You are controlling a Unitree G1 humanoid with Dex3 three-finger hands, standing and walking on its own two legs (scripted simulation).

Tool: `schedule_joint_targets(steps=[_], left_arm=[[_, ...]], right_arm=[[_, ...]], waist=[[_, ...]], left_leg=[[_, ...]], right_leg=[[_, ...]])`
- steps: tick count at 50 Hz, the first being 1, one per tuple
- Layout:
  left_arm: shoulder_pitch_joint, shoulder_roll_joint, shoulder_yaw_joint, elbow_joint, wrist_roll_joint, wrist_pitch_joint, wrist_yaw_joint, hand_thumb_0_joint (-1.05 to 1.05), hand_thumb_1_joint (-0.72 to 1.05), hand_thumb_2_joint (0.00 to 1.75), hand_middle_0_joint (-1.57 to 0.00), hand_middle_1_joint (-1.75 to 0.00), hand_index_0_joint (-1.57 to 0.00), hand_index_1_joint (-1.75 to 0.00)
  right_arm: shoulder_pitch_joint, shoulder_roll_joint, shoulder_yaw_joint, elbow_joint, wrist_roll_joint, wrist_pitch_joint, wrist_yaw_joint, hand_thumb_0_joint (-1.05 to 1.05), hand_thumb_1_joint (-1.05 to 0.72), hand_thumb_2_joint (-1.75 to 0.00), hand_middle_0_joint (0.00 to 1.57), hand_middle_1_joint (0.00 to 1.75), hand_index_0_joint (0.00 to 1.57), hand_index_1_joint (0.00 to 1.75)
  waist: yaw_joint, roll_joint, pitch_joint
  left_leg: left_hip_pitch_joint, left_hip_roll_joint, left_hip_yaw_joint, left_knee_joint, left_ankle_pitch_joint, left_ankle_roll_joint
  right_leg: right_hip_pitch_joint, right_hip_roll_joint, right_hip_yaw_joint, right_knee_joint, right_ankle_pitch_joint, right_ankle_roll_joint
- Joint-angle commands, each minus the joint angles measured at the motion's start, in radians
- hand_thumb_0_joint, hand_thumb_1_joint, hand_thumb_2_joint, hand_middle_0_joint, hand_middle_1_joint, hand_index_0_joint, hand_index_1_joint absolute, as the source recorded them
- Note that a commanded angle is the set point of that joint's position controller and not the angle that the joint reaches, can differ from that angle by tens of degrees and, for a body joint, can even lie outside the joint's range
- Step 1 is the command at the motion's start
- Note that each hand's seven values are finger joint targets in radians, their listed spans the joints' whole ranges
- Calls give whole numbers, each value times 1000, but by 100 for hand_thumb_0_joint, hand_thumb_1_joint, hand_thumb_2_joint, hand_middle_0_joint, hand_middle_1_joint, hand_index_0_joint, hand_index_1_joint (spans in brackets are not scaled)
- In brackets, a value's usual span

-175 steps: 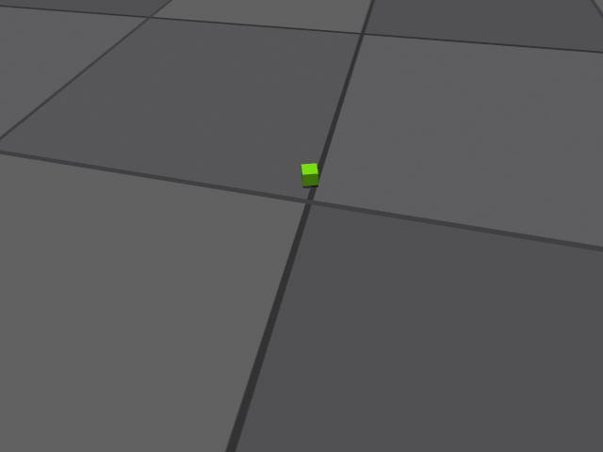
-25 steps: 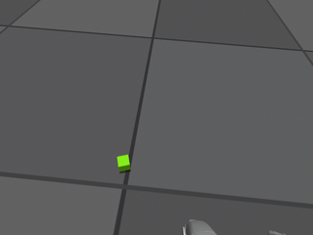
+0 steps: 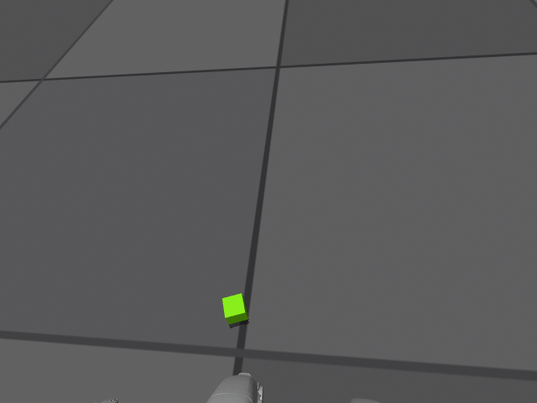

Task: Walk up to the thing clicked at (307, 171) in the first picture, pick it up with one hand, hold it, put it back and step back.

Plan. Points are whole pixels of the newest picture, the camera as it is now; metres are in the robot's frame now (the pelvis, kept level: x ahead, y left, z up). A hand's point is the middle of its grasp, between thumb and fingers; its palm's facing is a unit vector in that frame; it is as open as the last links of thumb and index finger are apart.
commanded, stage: walk up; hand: left
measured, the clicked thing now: (235, 308) +0.50 +0.25 -0.73
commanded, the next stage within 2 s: none
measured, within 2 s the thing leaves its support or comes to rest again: neither
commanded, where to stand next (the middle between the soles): +0.11 +0.01 m, yaw +0 degrees
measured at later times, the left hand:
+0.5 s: hand out of the picture +0.04 +0.29 -0.17, palm faces -0.02 -0.94 -0.35, open 7.4 cm
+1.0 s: hand out of the picture +0.13 +0.27 -0.15, palm faces -0.03 -0.94 -0.33, open 7.4 cm
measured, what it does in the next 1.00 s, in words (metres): steps on the spot: left foot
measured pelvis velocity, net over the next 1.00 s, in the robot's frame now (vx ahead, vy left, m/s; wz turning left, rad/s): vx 0.03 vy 0.02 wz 0.00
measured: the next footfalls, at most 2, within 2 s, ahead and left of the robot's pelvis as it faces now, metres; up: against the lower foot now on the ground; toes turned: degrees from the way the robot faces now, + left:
left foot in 0.12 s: +0.12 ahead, +0.15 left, +0.00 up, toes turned +2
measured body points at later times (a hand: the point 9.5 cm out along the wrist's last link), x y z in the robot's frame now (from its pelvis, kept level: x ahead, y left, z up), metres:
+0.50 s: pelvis +0.01 +0.03 -0.01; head +0.03 +0.03 +0.44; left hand +0.04 +0.34 -0.14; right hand +0.13 -0.27 -0.12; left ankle +0.08 +0.15 -0.73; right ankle -0.01 -0.12 -0.73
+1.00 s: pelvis +0.03 +0.02 +0.01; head +0.04 +0.02 +0.46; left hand +0.13 +0.32 -0.12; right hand +0.11 -0.29 -0.12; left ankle +0.08 +0.15 -0.73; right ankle -0.01 -0.12 -0.73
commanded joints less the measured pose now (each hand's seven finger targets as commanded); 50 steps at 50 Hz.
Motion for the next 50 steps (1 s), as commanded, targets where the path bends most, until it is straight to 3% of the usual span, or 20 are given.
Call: schedule_joint_targets(steps=[1,3,5,6,7,8,9,10,12,16,18,20,21,22,23,25,28,37,42,50], left_arm=[[-33,255,75,-55,-1,0,25,0,90,90,-20,-30,-20,-30],[-68,257,71,-52,-13,17,25,0,90,90,-20,-30,-20,-30],[-91,243,61,-51,-20,36,25,0,90,90,-20,-30,-20,-30],[-85,226,53,-44,-21,45,24,0,90,90,-20,-30,-20,-30],[-67,190,45,-36,-28,54,24,0,90,90,-20,-30,-20,-30],[-35,171,38,-14,-40,65,27,0,90,90,-20,-30,-20,-30],[-22,221,55,30,-36,77,34,0,90,90,-20,-30,-20,-30],[-33,243,61,48,-30,78,32,0,90,90,-20,-30,-20,-30],[-36,222,64,74,-31,80,23,0,90,90,-20,-30,-20,-30],[-17,196,56,128,-23,68,24,0,90,90,-20,-30,-20,-30],[-5,176,50,156,-17,56,28,0,90,90,-20,-30,-20,-30],[-23,208,52,169,2,38,38,0,90,90,-20,-30,-20,-30],[-92,245,52,154,3,32,36,0,90,90,-20,-30,-20,-30],[-171,261,50,140,2,35,28,0,90,90,-20,-30,-20,-30],[-194,240,42,134,-4,39,23,0,90,90,-20,-30,-20,-30],[-154,194,27,165,-17,40,20,0,90,90,-20,-30,-20,-30],[-141,206,29,199,-9,28,16,0,90,90,-20,-30,-20,-30],[-204,210,31,219,-9,26,21,0,90,90,-20,-30,-20,-30],[-202,201,33,228,-18,31,25,0,90,90,-20,-30,-20,-30],[-231,193,29,234,-16,47,25,0,90,90,-20,-30,-20,-30]], right_arm=[[58,-123,-38,-5,7,-13,-20,0,-90,-90,20,30,20,30],[53,-128,-41,16,6,-17,-29,0,-90,-90,20,30,20,30],[38,-152,-49,30,0,-21,-36,0,-90,-90,20,30,20,30],[27,-180,-53,28,-7,-26,-38,0,-90,-90,20,30,20,30],[3,-231,-58,21,-18,-30,-41,0,-90,-90,20,30,20,30],[-58,-259,-53,2,-14,-36,-40,0,-90,-90,20,30,20,30],[-118,-292,-59,3,-4,-32,-37,0,-90,-90,20,30,20,30],[-148,-271,-57,6,-9,-29,-39,0,-90,-90,20,30,20,30],[-143,-234,-38,18,-20,-34,-44,0,-90,-90,20,30,20,30],[-164,-216,-35,30,-15,-31,-39,0,-90,-90,20,30,20,30],[-182,-204,-30,31,-10,-21,-38,0,-90,-90,20,30,20,30],[-194,-157,-12,37,8,-17,-38,0,-90,-90,20,30,20,30],[-191,-126,-4,45,14,-17,-36,0,-90,-90,20,30,20,30],[-175,-138,-10,69,14,-18,-36,0,-90,-90,20,30,20,30],[-168,-153,-16,91,6,-21,-37,0,-90,-90,20,30,20,30],[-248,-182,-16,90,1,-26,-32,0,-90,-90,20,30,20,30],[-265,-157,-5,107,2,-23,-25,0,-90,-90,20,30,20,30],[-250,-137,1,181,2,-23,-23,0,-90,-90,20,30,20,30],[-247,-138,3,208,1,-30,-32,0,-90,-90,20,30,20,30],[-262,-137,0,221,-1,-27,-37,0,-90,-90,20,30,20,30]], waist=[[-1,-281,-118],[-17,-247,-138],[-32,-211,-137],[-35,-159,-131],[-14,-2,-128],[18,79,-115],[6,132,-100],[7,109,-73],[4,131,-82],[6,165,-182],[18,131,-200],[20,48,-215],[-15,-57,-187],[-47,-88,-151],[-55,-78,-142],[-20,-18,-112],[-18,-76,-80],[-30,-131,-98],[-16,-87,-174],[-16,-43,-173]], left_leg=[[125,-3,54,-175,112,-26],[197,-24,81,-246,206,-17],[264,-32,71,-321,254,11],[278,6,13,-364,259,29],[243,145,-191,-459,240,67],[136,270,-376,-580,123,141],[32,313,-427,-617,-1,214],[-19,282,-401,-621,-41,215],[31,202,-279,-589,4,169],[202,181,-234,-506,172,148],[219,163,-173,-446,206,128],[158,141,-124,-382,308,77],[168,74,-73,-387,236,44],[252,50,-48,-420,129,30],[316,65,-75,-461,86,34],[247,110,-129,-511,36,57],[220,89,-93,-510,27,49],[295,65,-41,-520,216,15],[324,86,-30,-519,454,19],[323,96,-28,-558,428,21]], right_leg=[[-31,-183,105,-97,348,-173],[-54,-188,100,-33,341,-160],[-125,-171,116,22,175,-124],[-168,-157,119,50,75,-93],[-196,-76,75,138,-84,-44],[-131,25,26,223,-280,-14],[-50,5,63,317,-349,-11],[-32,-8,86,351,-354,-10],[-64,1,103,342,-315,-15],[-32,14,55,142,-276,-2],[48,30,27,-68,-165,0],[156,-29,120,-138,-20,-13],[69,-85,217,-139,-18,-36],[-42,-108,227,-119,-89,-50],[-102,-95,202,-119,-139,-35],[-46,-36,120,-114,-146,-14],[-31,-61,169,-188,-170,-32],[28,-86,164,-257,-29,-14],[151,-79,122,-211,177,-2],[173,-75,112,-226,145,-1]])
